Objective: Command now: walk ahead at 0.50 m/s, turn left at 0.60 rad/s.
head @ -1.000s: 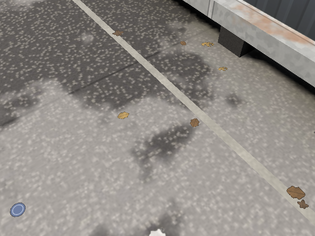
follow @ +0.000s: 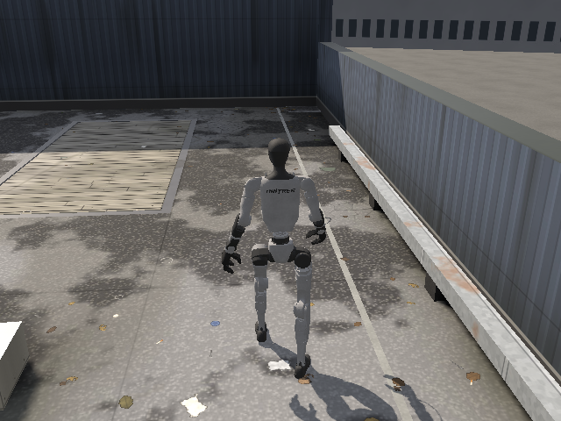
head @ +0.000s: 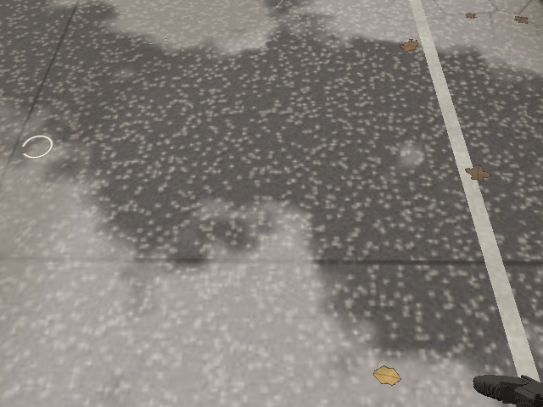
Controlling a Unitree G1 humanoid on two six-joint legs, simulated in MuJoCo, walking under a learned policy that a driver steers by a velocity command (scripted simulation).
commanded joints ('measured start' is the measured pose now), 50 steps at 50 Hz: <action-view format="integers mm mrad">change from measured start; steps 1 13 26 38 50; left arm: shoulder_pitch -50 -171 -103 -183 -79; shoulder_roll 216 83 171 126 50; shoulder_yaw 49 -7 34 12 -46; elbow -60 -195 -222 -160 -94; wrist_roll -15 39 34 25 36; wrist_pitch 12 -31 -71 -15 24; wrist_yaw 14 -5 -22 -9 -16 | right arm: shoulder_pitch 150 184 267 203 108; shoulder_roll -148 -179 -98 -65 -82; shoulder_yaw -65 -53 -27 -14 -2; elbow -44 -25 13 -36 -53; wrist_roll -1 -13 -8 -19 -50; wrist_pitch -7 -45 -19 29 27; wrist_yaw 0 -54 -69 -73 -65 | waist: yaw -166 -74 -9 -108 -79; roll -122 13 56 -136 154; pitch -104 -69 -190 -135 -246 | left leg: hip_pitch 278 370 351 93 611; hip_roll -116 80 -19 -18 241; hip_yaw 92 -324 -376 -101 -394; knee -68 -419 54 265 -231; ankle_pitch -66 202 -5 -163 458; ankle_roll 74 231 55 -111 215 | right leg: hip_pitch -31 -713 -152 -260 -490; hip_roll -228 -70 -79 -221 -35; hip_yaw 30 298 393 313 254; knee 301 681 192 9 417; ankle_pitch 1077 188 302 860 -181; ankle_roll -130 20 -118 -276 9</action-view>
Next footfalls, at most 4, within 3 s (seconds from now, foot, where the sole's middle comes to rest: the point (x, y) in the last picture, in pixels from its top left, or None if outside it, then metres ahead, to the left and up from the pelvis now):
0.04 left None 0.19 0.11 -0.76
0.52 right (320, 379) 0.52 -0.04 -0.76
0.94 left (210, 384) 0.48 0.22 -0.76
1.54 left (188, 329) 0.62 0.30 -0.76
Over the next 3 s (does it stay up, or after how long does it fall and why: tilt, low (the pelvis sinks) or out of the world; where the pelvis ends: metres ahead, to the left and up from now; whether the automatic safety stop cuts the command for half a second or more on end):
stays up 0.93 0.43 0.01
